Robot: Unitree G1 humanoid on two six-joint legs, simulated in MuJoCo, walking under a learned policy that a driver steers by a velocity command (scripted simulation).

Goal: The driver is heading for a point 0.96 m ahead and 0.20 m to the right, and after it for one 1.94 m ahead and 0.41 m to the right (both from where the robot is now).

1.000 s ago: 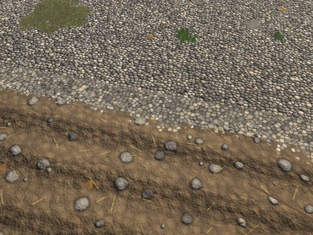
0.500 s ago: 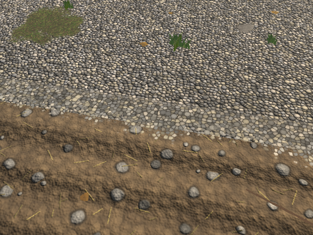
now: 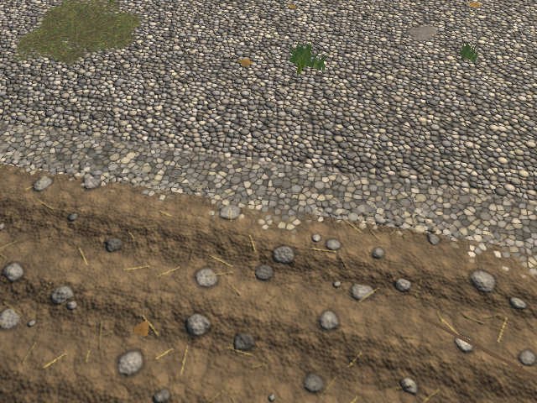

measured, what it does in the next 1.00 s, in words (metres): stands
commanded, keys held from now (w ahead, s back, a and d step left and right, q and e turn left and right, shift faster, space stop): no key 0.84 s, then w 0.16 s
